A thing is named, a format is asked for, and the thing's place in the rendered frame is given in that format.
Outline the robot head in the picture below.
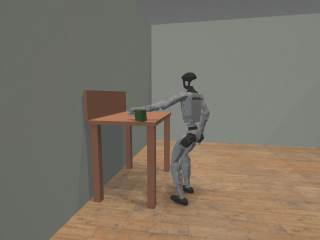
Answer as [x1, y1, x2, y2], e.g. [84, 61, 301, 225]
[181, 72, 198, 93]

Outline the robot left hand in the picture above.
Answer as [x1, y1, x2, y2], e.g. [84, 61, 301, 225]
[128, 107, 140, 117]

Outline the table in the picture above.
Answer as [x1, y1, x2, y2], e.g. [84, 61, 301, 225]
[83, 90, 171, 209]

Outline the robot right forearm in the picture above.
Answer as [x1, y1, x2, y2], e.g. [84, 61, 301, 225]
[198, 116, 209, 133]

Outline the right robot upper arm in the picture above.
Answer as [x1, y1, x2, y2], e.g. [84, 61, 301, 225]
[199, 93, 210, 118]

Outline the robot left shin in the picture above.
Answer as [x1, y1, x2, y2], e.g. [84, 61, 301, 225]
[170, 163, 184, 199]

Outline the sponge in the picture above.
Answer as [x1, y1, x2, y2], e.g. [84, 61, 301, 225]
[134, 109, 147, 122]

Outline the left robot upper arm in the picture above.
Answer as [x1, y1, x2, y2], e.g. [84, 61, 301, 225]
[160, 91, 188, 110]

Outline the robot left forearm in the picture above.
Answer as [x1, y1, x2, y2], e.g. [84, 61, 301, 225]
[139, 101, 166, 112]

